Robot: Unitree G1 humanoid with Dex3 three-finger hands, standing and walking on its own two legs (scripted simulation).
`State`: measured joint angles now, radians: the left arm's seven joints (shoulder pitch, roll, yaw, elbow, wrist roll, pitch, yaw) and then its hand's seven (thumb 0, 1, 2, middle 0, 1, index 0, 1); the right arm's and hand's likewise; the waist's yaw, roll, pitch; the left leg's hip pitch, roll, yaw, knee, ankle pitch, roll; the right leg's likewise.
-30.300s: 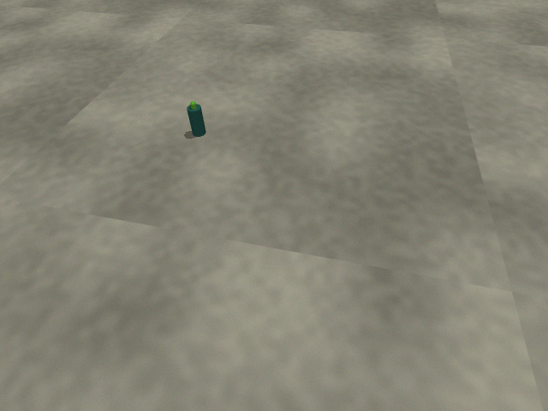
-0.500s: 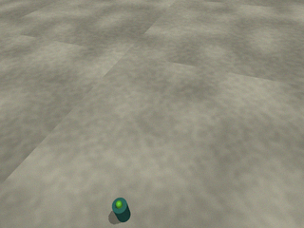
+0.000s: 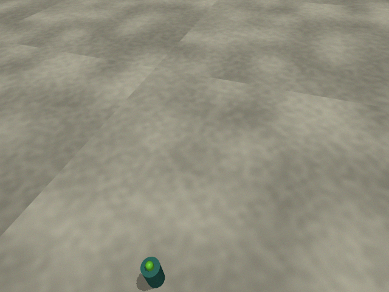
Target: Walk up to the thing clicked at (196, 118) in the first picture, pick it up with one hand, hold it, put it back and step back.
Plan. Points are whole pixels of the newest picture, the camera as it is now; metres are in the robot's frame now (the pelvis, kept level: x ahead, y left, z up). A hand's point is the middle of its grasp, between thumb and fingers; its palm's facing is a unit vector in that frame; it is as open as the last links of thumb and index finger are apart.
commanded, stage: stand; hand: left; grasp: from the side
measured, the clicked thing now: (152, 271) +0.37 +0.22 -0.67
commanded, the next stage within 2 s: step back in 0.54 s
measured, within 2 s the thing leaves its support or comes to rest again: neither
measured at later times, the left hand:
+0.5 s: hand out of the picture +0.08 +0.25 -0.16, palm faces -0.03 -0.94 -0.34, open 7.4 cm
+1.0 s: hand out of the picture +0.09 +0.30 -0.18, palm faces -0.07 -0.93 -0.35, open 7.4 cm
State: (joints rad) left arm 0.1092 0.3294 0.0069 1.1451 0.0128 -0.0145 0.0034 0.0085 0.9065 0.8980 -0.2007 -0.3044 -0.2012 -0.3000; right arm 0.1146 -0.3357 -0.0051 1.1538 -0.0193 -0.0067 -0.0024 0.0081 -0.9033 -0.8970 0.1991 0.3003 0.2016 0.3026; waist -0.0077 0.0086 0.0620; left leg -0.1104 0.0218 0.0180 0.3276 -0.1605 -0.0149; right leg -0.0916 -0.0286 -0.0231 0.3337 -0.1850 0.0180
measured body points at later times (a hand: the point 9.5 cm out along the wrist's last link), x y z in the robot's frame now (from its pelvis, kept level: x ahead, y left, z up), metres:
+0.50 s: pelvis +0.00 +0.00 +0.00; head +0.01 +0.00 +0.45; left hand +0.08 +0.30 -0.13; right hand +0.07 -0.30 -0.14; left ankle +0.01 +0.13 -0.75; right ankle +0.00 -0.13 -0.75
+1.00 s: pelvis -0.06 +0.05 -0.02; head +0.02 +0.08 +0.42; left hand +0.09 +0.35 -0.16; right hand -0.01 -0.27 -0.13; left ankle -0.04 +0.13 -0.75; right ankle -0.08 -0.10 -0.68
